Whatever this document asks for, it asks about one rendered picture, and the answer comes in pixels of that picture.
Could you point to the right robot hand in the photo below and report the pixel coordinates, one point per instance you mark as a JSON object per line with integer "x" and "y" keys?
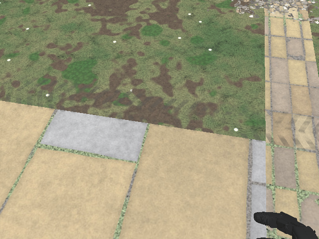
{"x": 286, "y": 224}

